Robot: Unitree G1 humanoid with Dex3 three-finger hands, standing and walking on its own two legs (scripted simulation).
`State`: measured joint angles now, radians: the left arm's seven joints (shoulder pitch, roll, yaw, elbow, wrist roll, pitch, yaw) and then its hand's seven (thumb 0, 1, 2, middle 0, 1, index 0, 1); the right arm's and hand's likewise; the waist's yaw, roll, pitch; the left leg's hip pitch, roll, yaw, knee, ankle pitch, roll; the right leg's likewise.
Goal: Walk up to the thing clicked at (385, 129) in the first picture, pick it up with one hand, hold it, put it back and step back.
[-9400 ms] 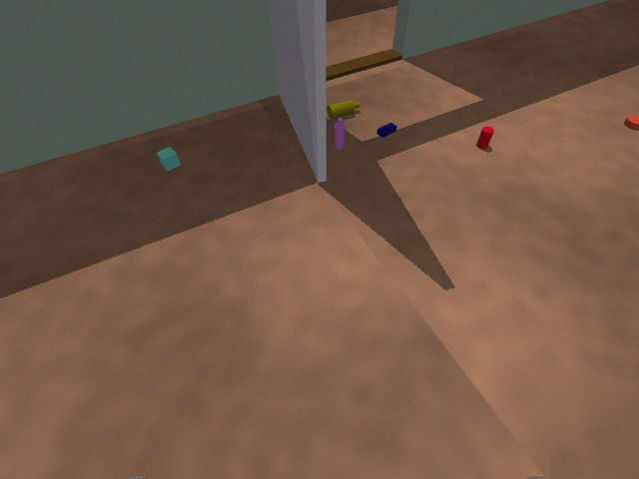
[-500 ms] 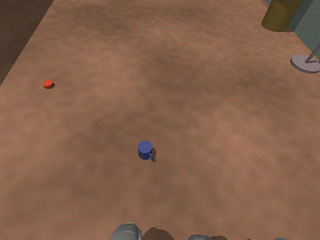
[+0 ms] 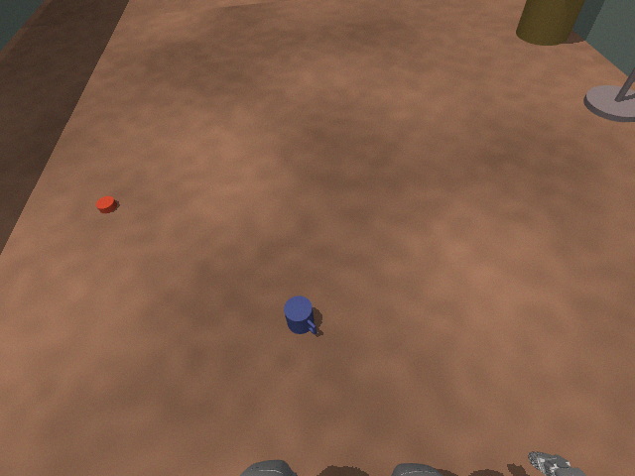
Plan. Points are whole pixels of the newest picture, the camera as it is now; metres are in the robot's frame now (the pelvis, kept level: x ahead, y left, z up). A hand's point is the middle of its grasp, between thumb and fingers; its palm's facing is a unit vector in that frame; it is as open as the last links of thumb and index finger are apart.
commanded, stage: walk up
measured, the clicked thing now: out of the picture +0.00 +1.48 -0.75
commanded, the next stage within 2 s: stand in 0.70 s
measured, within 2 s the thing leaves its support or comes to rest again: neither
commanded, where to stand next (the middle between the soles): +0.09 +0.00 m, yaw +2 degrees
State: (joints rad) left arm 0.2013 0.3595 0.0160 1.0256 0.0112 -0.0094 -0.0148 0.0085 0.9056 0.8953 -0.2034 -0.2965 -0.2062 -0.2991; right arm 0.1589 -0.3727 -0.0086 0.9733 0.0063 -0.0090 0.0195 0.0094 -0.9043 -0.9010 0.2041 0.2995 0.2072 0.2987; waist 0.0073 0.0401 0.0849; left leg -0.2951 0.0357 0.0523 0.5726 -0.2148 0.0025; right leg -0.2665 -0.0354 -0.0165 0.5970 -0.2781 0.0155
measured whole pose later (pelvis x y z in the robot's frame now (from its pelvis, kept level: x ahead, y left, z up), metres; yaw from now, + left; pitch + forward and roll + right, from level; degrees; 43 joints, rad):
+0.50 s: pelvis +0.02 +0.00 +0.02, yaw +1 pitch -2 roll +0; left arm 0.05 0.35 0.01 1.13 0.00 -0.01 -0.02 0.01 0.91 0.90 -0.20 -0.30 -0.21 -0.30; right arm 0.10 -0.36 0.00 1.15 -0.01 -0.02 0.01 0.01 -0.90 -0.90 0.20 0.30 0.21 0.30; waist -0.01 -0.02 0.05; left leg -0.18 0.04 0.04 0.36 -0.15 -0.01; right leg -0.13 -0.03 -0.04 0.34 -0.18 0.02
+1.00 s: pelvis +0.04 +0.00 +0.02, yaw +1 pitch -1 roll +0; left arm 0.10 0.35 0.00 1.16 0.01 -0.02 -0.01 0.01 0.91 0.90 -0.20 -0.30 -0.21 -0.30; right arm 0.06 -0.34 0.00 1.16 -0.01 -0.01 0.02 0.01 -0.90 -0.90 0.20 0.30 0.21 0.30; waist 0.00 0.00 0.05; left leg -0.16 0.03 0.04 0.32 -0.14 -0.01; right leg -0.11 -0.03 -0.04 0.31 -0.18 0.02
